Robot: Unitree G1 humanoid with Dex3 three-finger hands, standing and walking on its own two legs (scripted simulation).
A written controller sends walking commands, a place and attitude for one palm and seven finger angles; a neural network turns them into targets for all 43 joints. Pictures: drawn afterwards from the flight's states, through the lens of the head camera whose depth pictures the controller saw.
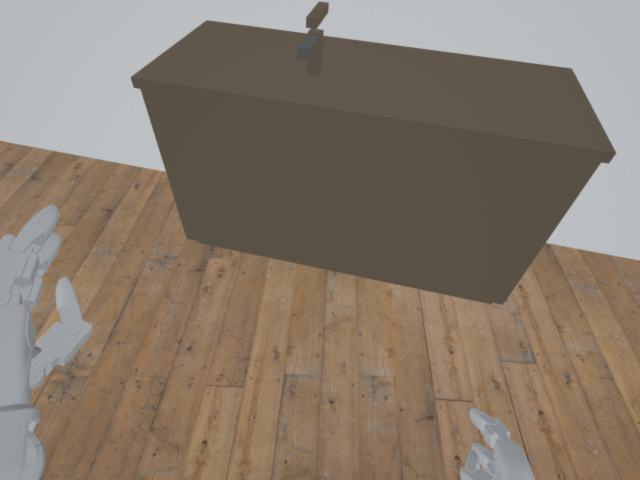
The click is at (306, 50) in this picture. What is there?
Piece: tap's lever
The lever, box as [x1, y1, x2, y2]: [297, 44, 310, 59]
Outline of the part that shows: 299,44 297,47 297,58 308,59 310,53 310,45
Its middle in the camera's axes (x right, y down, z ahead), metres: -0.04 -0.47 +0.97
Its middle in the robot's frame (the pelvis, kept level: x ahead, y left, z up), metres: +1.04 +0.12 +0.09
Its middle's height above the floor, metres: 0.86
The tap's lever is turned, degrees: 0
